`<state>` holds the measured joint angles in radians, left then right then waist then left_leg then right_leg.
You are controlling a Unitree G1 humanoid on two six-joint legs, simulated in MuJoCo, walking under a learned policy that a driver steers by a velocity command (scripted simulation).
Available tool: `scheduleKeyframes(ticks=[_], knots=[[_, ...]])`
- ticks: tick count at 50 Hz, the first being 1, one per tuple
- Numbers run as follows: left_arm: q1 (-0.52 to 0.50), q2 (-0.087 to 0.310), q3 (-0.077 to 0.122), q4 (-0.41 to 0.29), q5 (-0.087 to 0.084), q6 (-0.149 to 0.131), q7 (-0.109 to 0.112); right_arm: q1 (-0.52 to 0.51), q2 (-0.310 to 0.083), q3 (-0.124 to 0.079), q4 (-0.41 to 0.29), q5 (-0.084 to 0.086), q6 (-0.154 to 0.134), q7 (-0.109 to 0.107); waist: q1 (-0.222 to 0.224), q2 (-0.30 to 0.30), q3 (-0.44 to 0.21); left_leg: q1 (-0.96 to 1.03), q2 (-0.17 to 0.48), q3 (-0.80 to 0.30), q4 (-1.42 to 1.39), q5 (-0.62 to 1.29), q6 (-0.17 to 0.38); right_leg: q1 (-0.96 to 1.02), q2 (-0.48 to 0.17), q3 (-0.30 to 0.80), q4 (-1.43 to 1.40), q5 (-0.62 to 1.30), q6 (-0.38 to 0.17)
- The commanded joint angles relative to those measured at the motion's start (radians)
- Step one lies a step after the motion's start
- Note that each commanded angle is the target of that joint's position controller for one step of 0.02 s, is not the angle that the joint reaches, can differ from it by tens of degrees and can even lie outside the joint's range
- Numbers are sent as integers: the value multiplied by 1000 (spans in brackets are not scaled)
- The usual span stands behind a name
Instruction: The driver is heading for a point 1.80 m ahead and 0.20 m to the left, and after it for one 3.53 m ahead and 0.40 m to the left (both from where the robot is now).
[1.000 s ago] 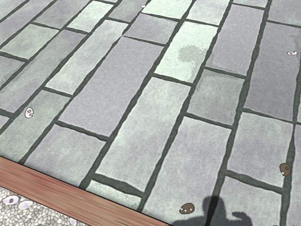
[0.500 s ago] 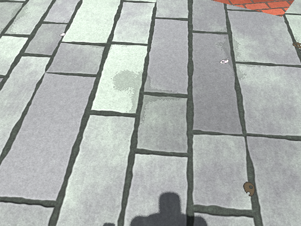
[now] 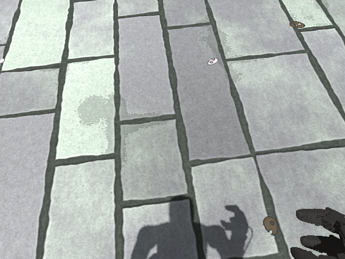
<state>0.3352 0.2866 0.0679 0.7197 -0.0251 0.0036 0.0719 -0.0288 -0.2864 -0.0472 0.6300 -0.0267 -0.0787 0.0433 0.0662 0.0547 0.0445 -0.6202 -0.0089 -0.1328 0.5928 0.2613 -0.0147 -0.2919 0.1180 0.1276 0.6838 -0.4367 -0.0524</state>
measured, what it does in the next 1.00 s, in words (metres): goes down: left foot 0.13 m lower, then right foot 0.13 m higher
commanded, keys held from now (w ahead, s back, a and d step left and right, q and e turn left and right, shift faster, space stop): e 0.08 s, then no key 0.24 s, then q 0.68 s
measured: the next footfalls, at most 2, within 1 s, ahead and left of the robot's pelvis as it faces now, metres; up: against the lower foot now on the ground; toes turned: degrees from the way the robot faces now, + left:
left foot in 0.12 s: +0.22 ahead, +0.11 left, -0.13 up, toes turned -11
right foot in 0.80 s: +0.03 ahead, -0.16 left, +0.00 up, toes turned +6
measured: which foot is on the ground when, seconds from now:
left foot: up 0.00-0.10, down 0.12-0.82, up 0.84-1.00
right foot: down 0.00-0.14, up 0.16-0.78, down 0.80-1.00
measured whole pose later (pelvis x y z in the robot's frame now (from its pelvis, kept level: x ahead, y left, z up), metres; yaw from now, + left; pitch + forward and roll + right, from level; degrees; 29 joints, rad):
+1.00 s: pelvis +0.04 -0.06 -0.07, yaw +12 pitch +2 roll -1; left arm 0.31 0.24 0.04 0.64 0.02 -0.01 0.06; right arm 0.11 -0.30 -0.08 0.58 0.00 0.05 -0.03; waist 0.02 0.04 0.00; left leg -0.81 -0.15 -0.22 1.18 -0.16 -0.06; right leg -0.44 -0.01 -0.12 1.15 -0.73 -0.05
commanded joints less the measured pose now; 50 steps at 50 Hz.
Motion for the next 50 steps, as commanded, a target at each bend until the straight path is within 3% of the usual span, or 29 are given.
scheduleKeyframes(ticks=[1,4,6,7,8,9,10,11,12,13,14,16,17,19,23,28,33,36,39,41,42,43,44,45,46,47,48,49,50], knots=[[-25,111,39,-53,11,6,25,-33,-51,-12,-82,21,-3,18,-32,-149,-85,222,-34,2,-105,124,-16,-115,-109,210,-14,146,-109],[-7,64,31,-69,3,21,44,41,-58,-16,-50,41,4,8,-25,-140,-61,211,64,-77,-334,208,-37,29,-99,255,194,72,-85],[35,16,15,-44,5,25,25,232,-27,-24,43,25,-1,3,-71,-84,-102,480,100,4,-454,408,-36,-52,-39,146,435,38,-35],[72,-31,1,-30,11,20,3,379,-26,-26,88,9,-2,7,-111,21,-187,781,184,-44,-302,653,-21,-270,26,52,719,-285,2],[187,-48,-9,-22,-6,21,-15,362,-52,-25,104,-5,-15,11,-60,154,-251,1030,315,-142,-20,976,52,-535,64,95,985,-484,41],[260,-9,-11,-14,-12,11,-25,348,-84,-34,124,16,-12,9,-31,173,-323,1066,393,-255,42,920,133,-660,6,159,1117,-424,68],[223,38,-3,-5,-7,5,-21,322,-91,-36,110,13,-7,5,-53,113,-342,962,410,-274,14,750,196,-651,-8,170,1218,-380,91],[164,55,-1,-38,-3,8,-10,246,-115,-34,102,1,3,-7,-16,44,-358,829,442,-357,-62,410,262,-624,-50,154,1263,-278,101],[53,104,9,-73,-13,22,15,168,-117,-32,74,-10,18,-34,-20,29,-308,646,479,-424,-181,47,335,-612,-76,153,1227,-119,106],[-36,193,35,-76,-2,44,30,109,-84,-15,43,-18,38,-49,-27,-51,-208,436,383,-352,-259,-242,302,-540,-69,136,1093,45,110],[-49,182,43,-70,13,60,33,81,-50,3,43,-21,48,-57,-11,-24,-139,290,289,-274,-287,-376,251,-454,-69,113,1043,129,116],[-9,67,25,-63,32,56,28,130,-22,21,65,-14,56,-66,-16,88,-107,220,177,-153,-297,-403,208,-405,-54,66,1019,178,141],[9,17,14,-54,29,47,23,186,7,32,92,-13,56,-67,-23,100,-118,230,153,-134,-284,-334,212,-383,-58,58,1011,167,150],[-5,-25,0,-69,36,33,21,250,25,38,116,1,54,-71,-34,93,-146,334,156,-166,-245,-194,233,-423,-85,23,996,116,163],[-153,-14,-7,-151,38,23,39,314,-57,7,67,4,70,-92,-100,59,-166,525,221,-326,-190,-86,278,-587,-113,-6,1043,28,179],[-205,-11,-16,-199,28,13,40,374,-84,-10,21,11,94,-111,-115,58,-173,547,221,-395,-186,-50,308,-615,-84,-22,1120,-22,171],[-251,-20,-33,-249,28,4,11,352,-97,-18,-31,13,120,-136,-107,67,-200,495,209,-405,-201,-51,312,-545,-54,-49,1133,-27,168],[-253,-18,-46,-277,32,4,-14,302,-122,-26,-76,17,139,-150,-88,91,-210,439,199,-402,-213,-66,277,-450,-65,-59,1021,-34,162],[-211,-25,-61,-285,40,0,-44,210,-148,-44,-125,34,157,-152,-51,130,-215,317,158,-354,-248,-102,207,-230,-102,-84,704,-24,130],[-116,-8,-53,-261,29,-9,-66,171,-156,-61,-144,57,174,-139,-21,197,-208,173,105,-301,-272,-162,172,5,-98,-139,433,-38,100],[25,91,-16,-196,47,-21,-61,55,-95,-56,-214,82,176,-124,53,-102,-102,-95,-43,-200,-68,-458,114,68,-169,29,190,-77,44],[47,279,47,-168,32,-33,-43,-79,-15,-33,-299,69,132,-82,74,-584,159,-527,-229,-108,222,-872,31,25,-392,564,-316,-286,-106],[31,182,32,-190,20,-67,-28,-89,-13,-36,-268,49,61,-53,64,-449,221,-643,-181,-301,362,-935,18,28,-454,670,-292,140,-146],[-83,183,31,-209,69,-80,-19,-40,-15,-42,-230,60,42,-49,-27,-395,195,-691,-188,-302,482,-868,10,-42,-461,731,-310,80,-161],[-196,125,21,-237,80,-84,-16,30,-66,-56,-172,62,49,-62,-92,-306,179,-599,-144,-249,552,-757,-10,-139,-438,616,-241,27,-189],[-297,74,8,-242,68,-67,-11,137,-125,-71,-119,39,73,-70,-151,-243,111,-453,-109,-180,598,-570,-41,-198,-428,441,-118,54,-192],[-317,33,-10,-241,62,-51,-8,206,-166,-82,-69,14,112,-70,-166,-140,41,-258,-105,-91,677,-383,-66,-286,-376,249,-25,104,-163],[-340,33,-16,-239,48,-37,-6,250,-149,-76,-58,3,144,-69,-192,-91,-19,-124,-113,-25,752,-252,-73,-338,-335,145,-11,55,-132],[-336,40,-21,-237,31,-30,-1,252,-120,-62,-67,6,163,-72,-197,-61,-37,-83,-107,9,796,-194,-78,-339,-322,91,-15,60,-111]])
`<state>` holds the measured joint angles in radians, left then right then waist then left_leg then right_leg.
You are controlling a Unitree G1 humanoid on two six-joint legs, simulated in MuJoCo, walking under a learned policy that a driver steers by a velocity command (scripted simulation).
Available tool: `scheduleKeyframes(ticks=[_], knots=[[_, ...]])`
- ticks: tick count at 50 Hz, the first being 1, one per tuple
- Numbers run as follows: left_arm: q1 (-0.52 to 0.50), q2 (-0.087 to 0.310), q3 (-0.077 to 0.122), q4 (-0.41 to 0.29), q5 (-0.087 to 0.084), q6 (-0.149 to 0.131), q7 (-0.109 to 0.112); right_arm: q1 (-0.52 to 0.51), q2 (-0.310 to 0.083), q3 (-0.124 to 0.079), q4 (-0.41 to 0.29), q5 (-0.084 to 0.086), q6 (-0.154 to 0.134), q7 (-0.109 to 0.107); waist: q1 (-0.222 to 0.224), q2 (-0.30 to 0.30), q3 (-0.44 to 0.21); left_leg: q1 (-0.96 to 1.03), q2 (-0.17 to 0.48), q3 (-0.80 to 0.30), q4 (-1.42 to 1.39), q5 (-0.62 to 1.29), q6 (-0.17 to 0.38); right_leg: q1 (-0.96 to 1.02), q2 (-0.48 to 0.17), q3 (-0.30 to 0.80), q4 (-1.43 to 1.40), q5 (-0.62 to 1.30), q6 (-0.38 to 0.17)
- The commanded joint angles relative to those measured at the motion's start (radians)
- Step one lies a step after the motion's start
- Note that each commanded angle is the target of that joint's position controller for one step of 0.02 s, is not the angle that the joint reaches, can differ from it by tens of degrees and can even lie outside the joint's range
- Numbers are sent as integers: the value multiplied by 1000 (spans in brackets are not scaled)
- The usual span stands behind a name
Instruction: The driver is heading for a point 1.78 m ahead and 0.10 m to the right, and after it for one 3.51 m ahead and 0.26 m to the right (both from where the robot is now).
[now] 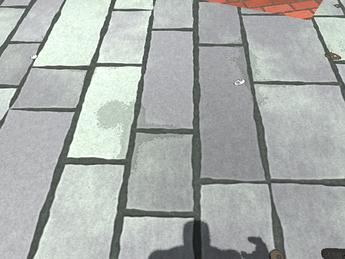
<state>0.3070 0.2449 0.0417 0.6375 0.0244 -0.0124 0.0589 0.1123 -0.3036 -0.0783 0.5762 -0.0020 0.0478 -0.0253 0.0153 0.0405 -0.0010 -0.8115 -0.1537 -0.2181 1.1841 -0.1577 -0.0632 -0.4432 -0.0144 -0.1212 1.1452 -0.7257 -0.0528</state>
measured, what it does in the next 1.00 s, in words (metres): goes down: left foot 0.13 m lower, then right foot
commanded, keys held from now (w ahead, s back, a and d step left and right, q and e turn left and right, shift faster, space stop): q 0.14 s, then no key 0.14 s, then e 0.72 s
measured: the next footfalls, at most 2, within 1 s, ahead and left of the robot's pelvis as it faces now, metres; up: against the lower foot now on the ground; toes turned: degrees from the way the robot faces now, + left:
left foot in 0.32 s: +0.14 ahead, +0.13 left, -0.13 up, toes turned +9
right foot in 0.82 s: +0.18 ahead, -0.10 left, -0.13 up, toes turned -6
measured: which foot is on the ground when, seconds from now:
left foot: up 0.00-0.30, down 0.32-0.82, up 0.84-1.00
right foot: down 0.00-0.30, up 0.32-0.80, down 0.82-1.00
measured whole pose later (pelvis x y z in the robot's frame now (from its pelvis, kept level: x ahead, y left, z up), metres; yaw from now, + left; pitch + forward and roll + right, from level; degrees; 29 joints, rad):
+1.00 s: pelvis +0.14 -0.02 -0.05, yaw -9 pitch +4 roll +3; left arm 0.19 0.28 0.06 0.59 -0.01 0.03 0.03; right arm 0.10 -0.29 -0.08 0.73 -0.03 0.04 -0.05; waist -0.01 0.02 0.02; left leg -0.66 -0.01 -0.04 1.26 -0.39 -0.09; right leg -0.36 0.04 0.05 0.55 -0.25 -0.07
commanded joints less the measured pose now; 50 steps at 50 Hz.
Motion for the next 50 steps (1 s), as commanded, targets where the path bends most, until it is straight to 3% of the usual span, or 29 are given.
scheduleKeyframes(ticks=[1,4,7,11,14,15,16,17,18,19,20,21,23,24,25,28,30,33,35,37,39,40,41,42,43,44,46,47,50], knots=[[-277,84,2,-145,-33,-11,16,81,-79,-16,-34,-12,47,-5,-127,-33,17,87,54,110,171,247,-29,-133,-183,297,-479,369,-94],[-53,123,24,-81,-33,3,27,-156,-25,19,-128,8,34,26,39,-44,23,-57,98,154,-202,278,-31,199,-179,208,-454,358,-66],[71,168,53,-29,-34,-2,41,-289,-17,21,-164,32,-7,87,130,-113,-1,-51,127,162,-517,345,-39,378,-222,201,-449,288,-70],[5,163,65,-18,-47,-23,44,-219,-21,12,-114,49,-20,121,78,-125,43,214,159,150,-653,332,10,182,-259,203,-445,282,-95],[-22,129,62,11,-55,-41,24,-41,-2,1,-4,43,-23,112,-2,-44,23,561,131,223,-840,440,62,45,-204,102,-268,326,-61],[20,105,57,40,-55,-47,14,65,-13,-13,57,29,-25,102,-31,21,-22,771,113,239,-887,461,106,-24,-134,39,-109,306,-34],[9,80,50,51,-44,-54,4,206,-47,-27,100,11,-31,87,-113,116,-84,999,211,157,-869,688,198,-187,-29,-45,273,81,28],[63,6,11,30,-39,-57,-23,232,-44,6,105,-35,-54,72,-89,115,-260,1275,426,35,-555,1064,282,-433,-35,101,558,-157,53],[123,71,13,48,-64,-51,-39,218,-57,6,113,-33,-50,66,-103,55,-336,1189,546,-17,-563,1113,376,-437,-23,321,630,-79,64],[125,117,23,22,-82,-42,-38,165,-120,-14,148,-18,-39,67,-43,58,-321,1045,587,-87,-652,700,426,-464,-32,345,595,34,69],[79,130,26,9,-79,-26,-17,88,-108,-11,138,-9,-35,64,-18,39,-260,880,598,-145,-763,308,425,-467,-47,325,564,153,79],[48,149,38,22,-59,5,14,2,-19,19,122,-4,-39,60,-1,-10,-190,722,567,-140,-837,90,399,-421,-36,305,570,249,101],[51,160,54,35,-33,50,44,-64,25,41,136,-25,-54,43,42,-2,-62,493,484,-57,-909,-59,333,-326,-27,299,460,422,133],[24,158,60,16,-28,49,46,-81,16,42,133,-45,-63,27,51,21,-14,445,439,-6,-917,-82,296,-295,-31,328,312,504,149],[10,130,56,10,-21,41,44,-54,22,42,151,-54,-73,11,41,38,-24,472,414,33,-908,-58,275,-284,-39,323,217,547,159],[-57,21,19,-28,-12,29,14,23,28,38,185,-44,-72,-19,3,92,-65,575,371,134,-881,56,248,-194,-91,258,-150,560,170],[-78,35,21,-46,-26,36,1,45,-23,19,183,-37,-64,-22,-10,97,-65,560,394,127,-891,46,271,-126,-92,210,-206,492,172],[-141,69,29,-84,-29,42,-8,94,-87,-15,179,-9,-43,-22,-55,92,14,583,453,84,-912,-59,305,-184,-78,150,-229,398,141],[-177,56,24,-103,-28,38,-17,116,-89,-24,178,-3,-28,-29,-69,77,34,632,484,69,-890,-32,318,-219,-77,135,-252,337,110],[-180,42,22,-108,-29,32,-33,98,-92,-27,168,-3,-14,-34,-61,74,-7,661,490,103,-832,98,301,-160,-54,100,-313,311,80],[-139,37,26,-98,-36,31,-50,63,-99,-32,156,13,-5,-36,-22,72,-59,648,471,169,-740,160,241,-16,-12,54,-475,407,44],[-104,49,36,-83,-38,33,-53,79,-90,-32,161,17,-3,-33,-5,47,-83,602,449,214,-669,129,194,100,17,43,-563,494,24],[-43,99,58,-69,-42,34,-47,118,-52,-24,172,6,-7,-25,14,-36,-113,482,403,289,-517,36,120,285,-2,115,-632,629,-14],[11,245,94,-89,-40,32,-36,95,24,2,114,-41,-18,-16,6,-349,-146,155,273,395,-118,-397,3,518,-278,534,-663,1053,-135],[62,256,92,-105,-12,21,-43,-42,0,0,56,-32,-40,-11,90,-351,-222,-62,136,220,68,-589,-32,583,-407,748,-723,1203,-344],[74,240,86,-96,11,9,-49,-95,-46,-12,46,-10,-47,-11,108,-219,-206,-116,146,147,167,-537,-29,594,-376,685,-726,1194,-351],[-49,209,76,-103,-25,11,-33,-64,-57,-15,70,-23,-37,-32,33,-113,-148,-125,174,127,153,-343,-25,509,-275,520,-689,1196,-238],[-112,196,70,-114,-43,22,-26,-38,-73,-20,76,-29,-28,-38,-6,-119,-137,-61,183,128,114,-264,-31,430,-237,466,-691,1192,-202],[-137,198,62,-113,-33,32,-16,-6,-35,-7,82,-22,-16,-29,-39,-109,-159,63,145,147,86,-134,-40,326,-177,419,-700,1181,-166]])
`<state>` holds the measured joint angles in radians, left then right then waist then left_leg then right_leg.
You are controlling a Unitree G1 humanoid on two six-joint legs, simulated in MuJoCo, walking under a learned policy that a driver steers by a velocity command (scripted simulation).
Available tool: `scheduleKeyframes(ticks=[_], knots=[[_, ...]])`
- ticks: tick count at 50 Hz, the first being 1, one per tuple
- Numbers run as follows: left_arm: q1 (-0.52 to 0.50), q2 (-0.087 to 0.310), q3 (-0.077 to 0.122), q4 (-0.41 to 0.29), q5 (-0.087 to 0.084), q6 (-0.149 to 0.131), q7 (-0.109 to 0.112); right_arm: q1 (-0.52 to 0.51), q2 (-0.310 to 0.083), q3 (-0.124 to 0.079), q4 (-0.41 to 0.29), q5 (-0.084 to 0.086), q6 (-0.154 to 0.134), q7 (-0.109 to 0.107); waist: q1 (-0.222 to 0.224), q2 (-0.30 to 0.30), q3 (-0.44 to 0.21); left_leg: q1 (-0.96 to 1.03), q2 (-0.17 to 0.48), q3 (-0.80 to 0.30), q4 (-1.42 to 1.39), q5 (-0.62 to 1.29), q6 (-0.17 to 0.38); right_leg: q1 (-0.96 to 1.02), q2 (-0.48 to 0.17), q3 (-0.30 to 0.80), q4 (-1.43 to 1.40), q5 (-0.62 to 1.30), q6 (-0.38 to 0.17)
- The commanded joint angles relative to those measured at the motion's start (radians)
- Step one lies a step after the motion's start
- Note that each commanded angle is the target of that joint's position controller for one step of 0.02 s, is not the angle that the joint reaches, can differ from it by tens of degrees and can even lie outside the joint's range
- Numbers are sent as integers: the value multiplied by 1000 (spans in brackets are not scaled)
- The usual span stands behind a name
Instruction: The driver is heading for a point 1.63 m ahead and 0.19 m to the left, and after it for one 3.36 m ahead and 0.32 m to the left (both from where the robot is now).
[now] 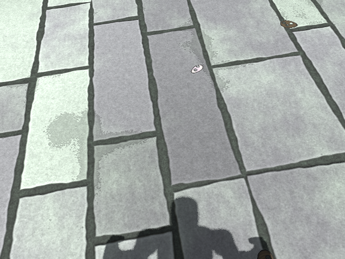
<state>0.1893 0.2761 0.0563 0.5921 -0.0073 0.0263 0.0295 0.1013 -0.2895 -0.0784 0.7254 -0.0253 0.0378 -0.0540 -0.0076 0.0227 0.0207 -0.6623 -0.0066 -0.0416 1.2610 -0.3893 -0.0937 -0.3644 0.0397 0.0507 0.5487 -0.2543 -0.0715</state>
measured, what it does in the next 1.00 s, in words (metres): walks ahead: left foot, then left foot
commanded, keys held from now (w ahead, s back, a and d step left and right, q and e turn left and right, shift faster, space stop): e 0.10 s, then no key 0.04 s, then q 0.16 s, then w+q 0.70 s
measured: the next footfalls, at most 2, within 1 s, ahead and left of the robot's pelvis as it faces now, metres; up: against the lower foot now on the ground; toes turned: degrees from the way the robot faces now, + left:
left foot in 0.32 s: +0.12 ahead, +0.16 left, +0.00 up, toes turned -8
left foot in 0.86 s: +0.39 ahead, +0.20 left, +0.00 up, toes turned +10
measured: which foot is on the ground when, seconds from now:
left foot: up 0.00-0.30, down 0.32-0.54, up 0.56-0.84, down 0.86-1.00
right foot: down 0.00-0.86, up 0.88-1.00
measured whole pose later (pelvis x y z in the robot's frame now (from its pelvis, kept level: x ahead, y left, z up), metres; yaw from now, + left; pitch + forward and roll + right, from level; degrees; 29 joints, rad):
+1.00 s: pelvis +0.30 +0.12 -0.01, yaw +15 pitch +2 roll +1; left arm 0.26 0.28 0.05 0.71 0.00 -0.12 0.02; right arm 0.20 -0.27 -0.06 0.64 0.01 -0.04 0.03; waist 0.01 -0.02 0.04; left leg -0.42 -0.14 0.00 0.57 -0.19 0.11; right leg -0.43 -0.04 0.08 1.27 -0.35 0.01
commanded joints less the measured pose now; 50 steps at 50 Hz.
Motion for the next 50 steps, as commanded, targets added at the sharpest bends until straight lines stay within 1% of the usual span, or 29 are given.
scheduleKeyframes(ticks=[1,5,9,14,16,17,18,19,22,24,26,27,28,29,30,32,33,35,37,40,42,43,44,45,46,47,48,49,50], knots=[[-13,168,47,-64,-2,-6,17,-4,-40,-3,-72,2,-5,0,-13,-89,-177,-81,-8,-31,-30,124,-12,239,-220,245,-105,672,-141],[13,173,48,-49,-10,4,33,-81,-29,-1,-112,5,-6,5,6,-133,-152,-65,-16,-61,-186,200,-20,216,-197,304,-100,500,-118],[11,135,33,-46,7,6,37,-110,-12,10,-117,12,-10,13,24,-158,-144,6,16,-65,-324,211,-9,190,-210,328,-105,348,-120],[37,47,-4,7,33,-23,-8,-42,11,15,-78,27,-26,50,12,-178,-107,383,12,9,-606,159,35,25,-176,256,-114,239,-126],[86,36,-7,31,43,-42,-17,-25,-1,13,-79,15,-33,58,6,-151,-88,501,21,-11,-787,289,63,29,-128,232,-104,91,-58],[138,37,-6,35,61,-56,-21,-3,-60,2,-84,11,-34,54,39,-66,-108,582,89,-85,-753,451,94,-13,-80,210,-69,-69,-14],[176,57,3,36,55,-65,-24,-5,-96,-11,-75,22,-31,52,72,30,-113,579,83,-93,-711,348,144,-38,-20,130,-53,-176,14],[114,74,10,25,39,-68,-19,15,-88,-20,-63,38,-27,54,33,89,-91,481,58,-122,-750,42,184,-5,21,45,0,-244,32],[69,48,23,-10,8,-77,-11,88,-73,-8,-56,58,-53,57,36,162,45,330,126,-363,-896,-335,282,-21,25,-20,100,-312,34],[95,25,27,-14,1,-108,-18,89,-74,-8,-74,60,-68,54,56,193,52,323,153,-454,-894,-255,308,7,4,-21,80,-257,15],[187,37,43,15,7,-134,-29,-1,-54,-4,-128,65,-75,49,112,122,3,202,71,-339,-740,14,251,222,-41,52,-41,-182,-17],[276,97,66,48,10,-142,-31,-56,-11,8,-169,67,-89,47,135,-65,-34,51,-49,-153,-499,165,175,400,-134,207,-111,-55,-53],[323,167,89,66,11,-140,-34,-77,-23,9,-198,67,-103,51,139,-246,-14,-191,-84,-88,-280,-6,135,548,-332,443,-161,302,-148],[345,132,85,83,6,-132,-32,-52,-59,-6,-185,57,-102,50,118,-204,16,-369,-53,-111,-87,-243,126,612,-459,502,-127,551,-220],[361,105,77,86,2,-125,-28,-37,-49,-5,-176,55,-93,49,112,-98,13,-462,-23,-131,44,-237,132,661,-462,446,-103,594,-223],[340,71,60,108,-8,-106,-21,-65,6,16,-188,62,-78,60,101,-71,46,-563,32,-119,83,-118,135,662,-411,301,-144,492,-146],[312,43,46,114,0,-100,-17,-85,17,21,-196,67,-76,73,88,-91,63,-523,49,-99,46,-57,133,594,-375,227,-182,459,-105],[207,61,40,104,11,-94,-5,-108,35,33,-213,63,-76,101,57,-108,89,-323,53,-13,-139,114,110,377,-291,72,-258,432,-65],[149,130,54,105,10,-98,6,-144,45,40,-220,48,-78,114,59,-124,55,-18,29,78,-383,267,102,208,-221,-68,-306,423,-35],[183,204,69,145,-20,-111,9,-101,-20,11,-225,44,-68,106,17,-173,-29,197,-52,152,-488,228,150,291,-254,-130,-199,882,-16],[170,217,71,152,-28,-113,10,86,-88,-27,-186,48,-61,100,-103,-172,-125,452,-98,161,-608,301,218,286,-264,-165,57,1046,14],[163,199,65,138,-21,-124,10,249,-140,-56,-140,49,-49,86,-183,-140,-178,721,-98,110,-650,363,254,121,-232,-177,287,943,40],[170,49,25,99,44,-133,0,342,-199,-62,-99,64,-48,70,-146,139,-213,975,84,-201,-636,465,320,-203,-85,-164,728,-190,84],[300,46,0,58,8,-165,-19,322,-265,-58,-146,40,-75,78,-68,249,-478,1150,357,-860,-856,122,561,-407,16,81,978,-393,91],[154,155,30,52,-26,-179,-23,313,-181,-49,-145,32,-82,78,-140,71,-369,1043,304,-839,-968,-117,497,-484,-26,122,950,-236,85],[78,145,25,19,-35,-181,-18,240,-148,-37,-138,39,-91,76,-96,40,-191,867,269,-700,-1005,-118,449,-496,-66,93,853,-134,69],[62,135,22,21,-8,-178,-8,158,-132,-29,-154,41,-101,79,-35,-57,-110,678,229,-613,-1014,9,414,-414,-106,84,778,-70,68],[80,144,31,30,16,-168,-3,96,-114,-25,-166,31,-108,82,11,-38,-84,555,190,-532,-1015,147,404,-340,-130,90,719,-40,72],[97,150,35,35,20,-153,-5,70,-104,-21,-172,22,-110,82,44,-4,-69,470,160,-474,-1036,217,396,-277,-147,95,690,-21,76]])
Velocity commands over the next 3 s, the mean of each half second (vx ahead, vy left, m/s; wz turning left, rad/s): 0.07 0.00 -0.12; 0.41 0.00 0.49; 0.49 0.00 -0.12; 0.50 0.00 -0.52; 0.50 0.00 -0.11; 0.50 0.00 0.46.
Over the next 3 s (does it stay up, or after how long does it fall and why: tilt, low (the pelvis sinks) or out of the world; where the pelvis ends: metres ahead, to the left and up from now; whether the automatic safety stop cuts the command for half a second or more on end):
stays up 1.37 0.16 -0.02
